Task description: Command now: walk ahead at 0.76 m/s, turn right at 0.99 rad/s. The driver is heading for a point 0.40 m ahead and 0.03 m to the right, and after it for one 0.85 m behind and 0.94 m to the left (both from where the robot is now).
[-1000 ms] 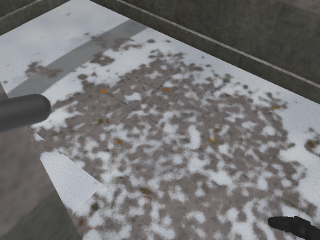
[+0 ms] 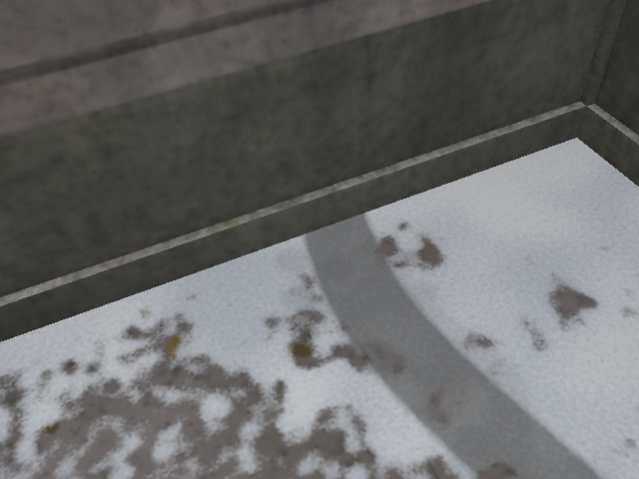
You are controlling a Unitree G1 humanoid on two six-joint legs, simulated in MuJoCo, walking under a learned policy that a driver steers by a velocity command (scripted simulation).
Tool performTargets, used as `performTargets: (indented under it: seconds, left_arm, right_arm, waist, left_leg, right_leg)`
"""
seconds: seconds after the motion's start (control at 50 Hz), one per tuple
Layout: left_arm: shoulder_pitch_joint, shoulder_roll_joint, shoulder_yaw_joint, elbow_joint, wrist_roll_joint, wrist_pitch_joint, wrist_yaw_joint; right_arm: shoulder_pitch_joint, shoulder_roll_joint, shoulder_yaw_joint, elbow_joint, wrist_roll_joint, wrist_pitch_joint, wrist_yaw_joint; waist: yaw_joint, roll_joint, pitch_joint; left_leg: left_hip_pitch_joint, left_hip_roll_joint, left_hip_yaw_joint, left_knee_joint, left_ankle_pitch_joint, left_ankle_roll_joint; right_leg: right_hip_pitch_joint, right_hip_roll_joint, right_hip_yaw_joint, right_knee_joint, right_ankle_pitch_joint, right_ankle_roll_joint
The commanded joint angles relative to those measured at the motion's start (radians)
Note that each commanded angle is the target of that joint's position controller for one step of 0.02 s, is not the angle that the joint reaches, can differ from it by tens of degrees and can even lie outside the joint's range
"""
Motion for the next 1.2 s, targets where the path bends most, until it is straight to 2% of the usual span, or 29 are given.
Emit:
performTargets:
  seconds: [0.02,0.04,0.06,0.08,0.1,0.12,0.16,0.24,0.34,0.38,0.4,0.42,0.44,0.46,0.48,0.52,0.54,0.6,0.7,0.74,0.86,0.9,0.92,0.94,0.96,1.0,1.02,1.08,1.2]
  left_arm:
    - [0.099,0.057,0.012,-0.005,-0.017,-0.032,-0.004]
    - [0.202,0.054,0.015,0.062,-0.005,-0.04,0.01]
    - [0.315,0.07,0.022,0.105,0.0,-0.05,0.021]
    - [0.317,0.081,-0.009,0.07,-0.012,-0.071,0.022]
    - [0.275,0.213,0.031,0.019,-0.015,-0.073,0.047]
    - [0.243,0.225,0.051,0.018,0.019,-0.082,0.062]
    - [0.213,0.178,0.045,0.036,0.024,-0.096,0.074]
    - [0.263,0.075,0.016,0.074,-0.02,-0.128,0.08]
    - [0.31,0.043,0.01,0.155,-0.04,-0.145,0.087]
    - [0.323,0.073,0.014,0.191,-0.041,-0.153,0.084]
    - [0.313,0.038,0.007,0.189,-0.072,-0.141,0.112]
    - [0.24,0.091,0.014,0.182,-0.049,-0.129,0.119]
    - [0.18,0.096,0.016,0.145,-0.02,-0.127,0.119]
    - [0.224,-0.036,-0.017,0.112,0.038,-0.128,0.114]
    - [0.439,-0.042,-0.028,0.153,-0.018,-0.139,0.1]
    - [0.202,0.065,-0.018,0.108,-0.023,-0.145,0.101]
    - [0.108,0.065,-0.014,0.074,-0.011,-0.15,0.105]
    - [0.032,0.046,-0.014,0.006,-0.003,-0.155,0.107]
    - [-0.095,0.006,-0.04,-0.045,0.005,-0.125,0.112]
    - [-0.165,0.01,-0.04,-0.058,-0.012,-0.109,0.112]
    - [-0.241,0.048,-0.026,-0.068,-0.018,-0.13,0.106]
    - [-0.177,0.064,-0.008,-0.053,-0.018,-0.131,0.113]
    - [-0.168,0.11,0.005,-0.07,-0.007,-0.122,0.128]
    - [-0.167,0.115,0.003,-0.08,0.023,-0.103,0.131]
    - [-0.153,0.098,0.012,-0.078,0.018,-0.096,0.13]
    - [-0.196,0.023,-0.007,-0.095,0.012,-0.089,0.129]
    - [-0.22,0.03,-0.01,-0.098,0.012,-0.089,0.128]
    - [-0.183,0.054,-0.003,-0.056,0.0,-0.085,0.138]
    - [-0.136,0.112,0.025,-0.009,-0.011,-0.088,0.126]
  right_arm:
    - [-0.175,-0.144,-0.039,-0.116,-0.006,-0.013,0.028]
    - [-0.153,-0.107,-0.032,-0.104,-0.022,-0.007,0.025]
    - [-0.2,-0.041,-0.011,-0.123,-0.03,-0.001,0.022]
    - [-0.236,0.112,0.045,-0.153,-0.039,0.004,0.021]
    - [-0.233,0.076,0.045,-0.258,-0.038,-0.02,0.022]
    - [-0.26,0.006,0.037,-0.242,-0.037,-0.035,0.03]
    - [-0.283,-0.067,0.027,-0.188,-0.038,-0.052,0.023]
    - [-0.312,-0.077,0.029,-0.176,-0.008,-0.037,0.044]
    - [-0.39,0.027,0.076,-0.169,0.006,-0.051,0.062]
    - [-0.305,-0.023,0.056,-0.132,0.007,-0.05,0.045]
    - [-0.266,-0.099,0.017,-0.153,0.086,-0.099,0.032]
    - [-0.109,-0.117,0.013,-0.101,0.089,-0.114,0.024]
    - [0.05,-0.119,0.015,-0.045,0.051,-0.114,0.023]
    - [0.139,-0.177,0.017,-0.009,0.019,-0.117,0.029]
    - [0.128,-0.173,0.012,-0.007,-0.004,-0.122,0.045]
    - [-0.106,-0.084,0.019,-0.1,0.034,-0.109,0.044]
    - [-0.123,-0.098,0.019,-0.1,0.048,-0.102,0.045]
    - [-0.093,-0.117,0.014,-0.087,0.05,-0.093,0.021]
    - [-0.109,-0.201,-0.009,-0.1,0.055,-0.032,-0.028]
    - [-0.104,-0.202,-0.013,-0.111,0.074,-0.005,-0.046]
    - [-0.108,-0.144,-0.011,-0.149,0.06,0.046,-0.063]
    - [-0.134,-0.107,0.0,-0.17,0.072,0.039,-0.053]
    - [-0.04,-0.047,0.014,-0.149,0.066,0.03,-0.042]
    - [0.007,-0.099,0.006,-0.184,0.07,0.019,-0.028]
    - [0.015,-0.168,-0.007,-0.186,0.065,0.006,-0.015]
    - [-0.015,-0.226,-0.032,-0.141,0.065,0.028,-0.015]
    - [-0.021,-0.222,-0.031,-0.141,0.047,0.044,-0.022]
    - [-0.081,-0.132,0.005,-0.194,0.053,0.047,-0.014]
    - [-0.18,-0.098,0.029,-0.249,0.048,0.025,0.012]
  waist:
    - [0.109,0.12,-0.017]
    - [0.128,-0.018,0.0]
    - [0.189,-0.249,0.076]
    - [0.148,-0.336,0.193]
    - [0.156,-0.416,0.07]
    - [0.129,-0.231,0.111]
    - [0.107,-0.074,0.148]
    - [0.094,-0.121,0.192]
    - [0.106,-0.125,0.193]
    - [0.075,-0.145,0.121]
    - [0.017,-0.118,0.06]
    - [-0.077,-0.117,-0.029]
    - [-0.132,-0.089,-0.124]
    - [-0.065,0.26,-0.223]
    - [0.023,0.388,-0.368]
    - [0.002,0.039,-0.138]
    - [0.017,-0.066,-0.053]
    - [0.055,-0.038,0.021]
    - [0.078,-0.01,-0.025]
    - [0.058,0.027,-0.038]
    - [0.035,0.126,-0.012]
    - [0.059,0.048,-0.039]
    - [0.017,-0.113,-0.075]
    - [-0.018,-0.242,-0.065]
    - [-0.016,-0.278,-0.065]
    - [0.007,-0.123,0.006]
    - [-0.003,-0.114,0.02]
    - [0.025,-0.138,0.026]
    - [0.064,-0.153,-0.043]
  left_leg:
    - [-0.13,0.16,-0.031,-0.157,-0.365,0.119]
    - [-0.191,0.101,0.061,0.059,-0.377,0.099]
    - [-0.401,0.007,0.15,0.498,-0.314,0.074]
    - [-0.725,-0.063,0.064,0.883,-0.342,0.075]
    - [-0.833,-0.106,-0.068,0.882,-0.282,0.069]
    - [-0.874,-0.051,-0.104,0.905,-0.206,0.074]
    - [-0.772,-0.018,-0.109,0.834,-0.127,0.067]
    - [-0.588,-0.037,-0.077,0.563,-0.021,0.036]
    - [-0.288,-0.117,0.036,0.166,0.198,0.096]
    - [-0.096,-0.158,0.061,0.109,0.241,0.15]
    - [-0.038,-0.164,0.009,0.053,0.313,0.158]
    - [0.102,-0.172,0.032,-0.002,0.414,0.167]
    - [0.336,-0.109,-0.031,0.054,0.519,0.192]
    - [0.599,0.09,-0.341,0.099,0.891,0.278]
    - [0.76,0.263,-0.825,-0.061,0.819,0.458]
    - [0.505,0.168,-0.645,-0.106,0.559,0.419]
    - [0.364,0.123,-0.573,-0.125,0.61,0.395]
    - [0.195,0.046,-0.483,-0.184,0.683,0.405]
    - [0.002,-0.026,-0.443,-0.159,0.666,0.349]
    - [-0.011,-0.062,-0.452,-0.131,0.553,0.284]
    - [0.099,-0.072,-0.6,-0.034,0.325,0.213]
    - [-0.011,-0.14,-0.558,0.133,0.093,0.169]
    - [-0.151,-0.228,-0.431,0.329,-0.306,0.127]
    - [-0.291,-0.265,-0.285,0.468,-0.478,0.085]
    - [-0.357,-0.164,-0.209,0.626,-0.404,0.04]
    - [-0.348,-0.097,-0.177,0.752,-0.255,-0.008]
    - [-0.335,-0.092,-0.142,0.802,-0.212,-0.019]
    - [-0.343,-0.05,-0.075,0.754,-0.141,-0.033]
    - [-0.257,0.017,-0.049,0.515,-0.109,-0.025]
  right_leg:
    - [0.334,0.041,-0.137,-0.198,0.047,-0.033]
    - [0.447,0.102,-0.152,-0.262,0.011,-0.035]
    - [0.547,0.045,0.055,-0.35,-0.117,-0.083]
    - [0.495,-0.098,0.411,-0.37,-0.18,-0.116]
    - [0.595,-0.219,0.886,-0.729,-0.353,-0.253]
    - [0.608,-0.284,1.0,-0.772,-0.516,-0.309]
    - [0.502,-0.185,0.755,-0.672,-0.357,-0.273]
    - [0.437,-0.084,0.539,-0.753,-0.078,-0.29]
    - [0.46,-0.031,0.305,-0.713,0.643,-0.212]
    - [0.517,-0.053,0.264,-0.627,0.97,-0.138]
    - [0.57,-0.085,0.273,-0.491,1.073,-0.12]
    - [0.592,-0.059,0.212,-0.329,1.149,-0.082]
    - [0.461,-0.025,0.211,-0.125,1.032,-0.053]
    - [0.215,0.155,0.167,0.305,0.108,0.013]
    - [0.015,0.239,0.218,0.566,-0.196,0.055]
    - [-0.045,0.112,0.192,0.522,-0.068,0.057]
    - [-0.049,0.091,0.169,0.481,-0.055,0.059]
    - [-0.012,0.069,0.168,0.313,-0.032,0.082]
    - [0.112,0.136,0.119,-0.083,0.091,0.135]
    - [0.142,0.168,0.127,-0.189,0.21,0.135]
    - [0.207,0.145,0.212,-0.449,0.256,0.108]
    - [0.44,0.029,0.225,-0.609,0.428,0.047]
    - [0.602,-0.174,0.381,-0.56,0.611,-0.056]
    - [0.611,-0.334,0.564,-0.571,0.705,-0.208]
    - [0.585,-0.396,0.644,-0.62,0.567,-0.278]
    - [0.482,-0.251,0.416,-0.618,0.376,-0.204]
    - [0.419,-0.219,0.35,-0.627,0.393,-0.196]
    - [0.398,-0.167,0.186,-0.642,0.491,-0.197]
    - [0.474,-0.222,0.05,-0.619,0.575,-0.213]
Next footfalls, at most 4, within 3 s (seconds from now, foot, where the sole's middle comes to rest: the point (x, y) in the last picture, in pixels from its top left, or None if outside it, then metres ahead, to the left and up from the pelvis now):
0.06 right None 0.05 -0.11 -0.77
0.44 left None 0.50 -0.05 -0.77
0.92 right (450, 431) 0.63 -0.23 -0.77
1.34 left None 0.50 0.02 -0.77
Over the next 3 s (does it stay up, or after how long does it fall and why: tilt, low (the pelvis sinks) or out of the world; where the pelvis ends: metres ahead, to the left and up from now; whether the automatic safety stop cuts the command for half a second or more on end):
stays up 0.44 0.85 0.00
